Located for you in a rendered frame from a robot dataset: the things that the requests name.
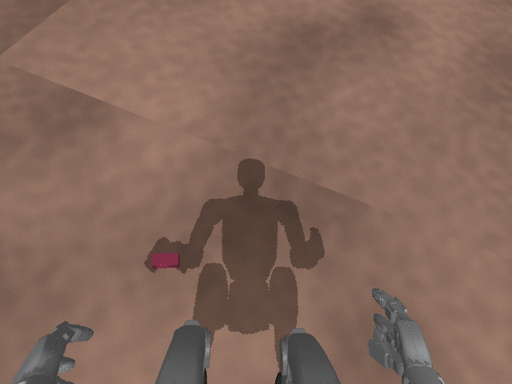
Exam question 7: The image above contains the right robot arm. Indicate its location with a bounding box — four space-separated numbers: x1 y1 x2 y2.
402 366 445 384

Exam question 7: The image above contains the right robot hand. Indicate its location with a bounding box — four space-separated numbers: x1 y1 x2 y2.
368 288 433 376

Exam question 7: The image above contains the small box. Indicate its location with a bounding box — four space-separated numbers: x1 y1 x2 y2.
151 253 180 269

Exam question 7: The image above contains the left robot hand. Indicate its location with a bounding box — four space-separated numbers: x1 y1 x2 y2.
11 321 94 384

